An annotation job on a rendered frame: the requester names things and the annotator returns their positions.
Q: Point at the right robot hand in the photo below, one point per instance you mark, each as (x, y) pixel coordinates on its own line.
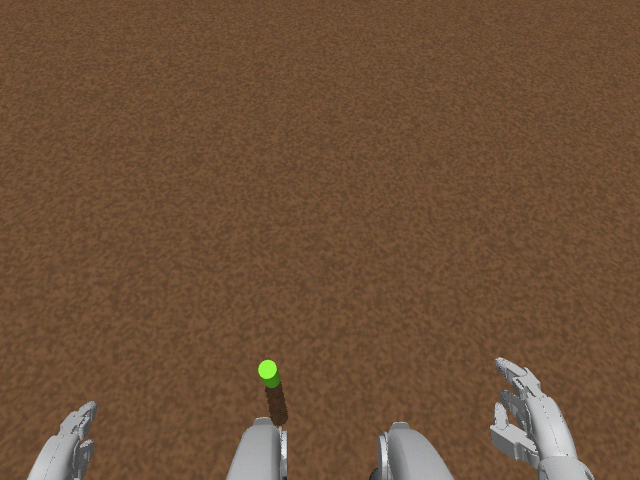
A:
(539, 417)

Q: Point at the can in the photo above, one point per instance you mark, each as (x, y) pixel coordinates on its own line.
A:
(269, 373)

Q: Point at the left robot hand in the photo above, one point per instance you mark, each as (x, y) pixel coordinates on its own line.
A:
(62, 457)

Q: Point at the right robot arm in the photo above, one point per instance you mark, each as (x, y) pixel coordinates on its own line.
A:
(563, 468)

